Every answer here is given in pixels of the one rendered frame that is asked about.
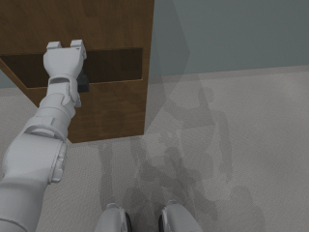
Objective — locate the left robot forearm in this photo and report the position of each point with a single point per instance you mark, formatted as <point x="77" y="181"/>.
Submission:
<point x="53" y="117"/>

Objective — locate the drawer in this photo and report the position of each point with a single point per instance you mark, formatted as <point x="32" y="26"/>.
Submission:
<point x="100" y="65"/>

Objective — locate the left robot hand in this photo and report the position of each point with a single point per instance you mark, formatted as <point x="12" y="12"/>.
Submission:
<point x="67" y="60"/>

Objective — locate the handle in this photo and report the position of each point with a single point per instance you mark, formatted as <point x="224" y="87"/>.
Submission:
<point x="83" y="85"/>

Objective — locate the left robot upper arm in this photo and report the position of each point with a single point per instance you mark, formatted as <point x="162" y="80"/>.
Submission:
<point x="34" y="163"/>

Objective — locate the cabinet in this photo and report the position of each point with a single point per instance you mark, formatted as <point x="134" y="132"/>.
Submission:
<point x="113" y="109"/>

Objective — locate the right robot shin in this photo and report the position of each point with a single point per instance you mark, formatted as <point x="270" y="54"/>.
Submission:
<point x="171" y="202"/>

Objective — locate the robot right thigh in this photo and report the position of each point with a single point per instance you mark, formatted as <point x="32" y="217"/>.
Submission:
<point x="176" y="218"/>

